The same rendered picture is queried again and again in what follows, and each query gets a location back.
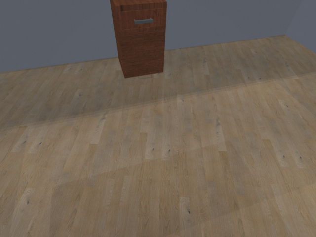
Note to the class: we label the drawer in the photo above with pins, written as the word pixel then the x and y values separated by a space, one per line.
pixel 126 18

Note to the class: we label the handle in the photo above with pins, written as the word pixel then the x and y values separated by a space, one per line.
pixel 143 21

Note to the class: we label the cabinet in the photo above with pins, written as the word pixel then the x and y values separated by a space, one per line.
pixel 140 50

